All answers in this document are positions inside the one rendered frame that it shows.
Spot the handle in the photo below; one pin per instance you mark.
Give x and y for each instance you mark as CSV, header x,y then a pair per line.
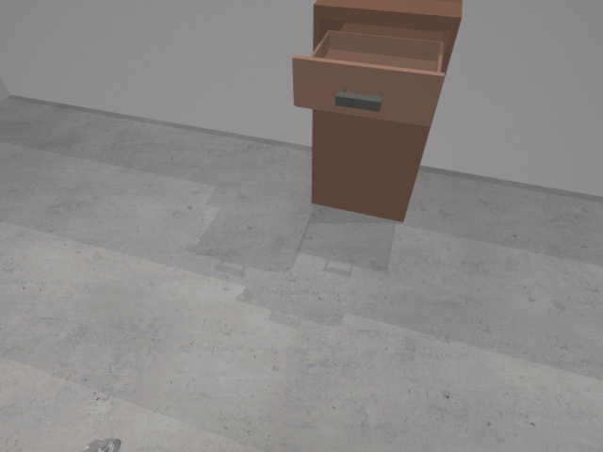
x,y
360,101

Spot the cabinet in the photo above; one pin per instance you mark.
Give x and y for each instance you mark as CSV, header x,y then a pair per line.
x,y
365,165

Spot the drawer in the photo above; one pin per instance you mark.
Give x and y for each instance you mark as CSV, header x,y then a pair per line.
x,y
406,71

